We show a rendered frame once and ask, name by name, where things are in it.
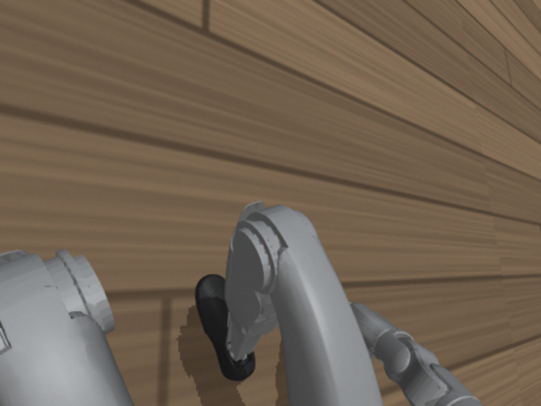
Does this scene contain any right robot arm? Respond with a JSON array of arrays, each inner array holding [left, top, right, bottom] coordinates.
[[374, 329, 483, 406]]

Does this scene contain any right robot foot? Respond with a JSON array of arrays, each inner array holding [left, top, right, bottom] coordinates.
[[195, 274, 255, 381]]

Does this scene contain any right robot hand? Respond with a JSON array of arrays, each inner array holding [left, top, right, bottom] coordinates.
[[349, 302, 398, 361]]

